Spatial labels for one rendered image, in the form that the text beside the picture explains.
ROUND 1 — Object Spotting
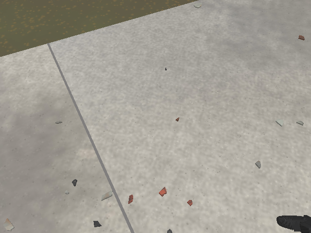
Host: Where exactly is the right robot hand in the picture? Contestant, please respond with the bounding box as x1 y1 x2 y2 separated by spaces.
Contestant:
276 215 311 233

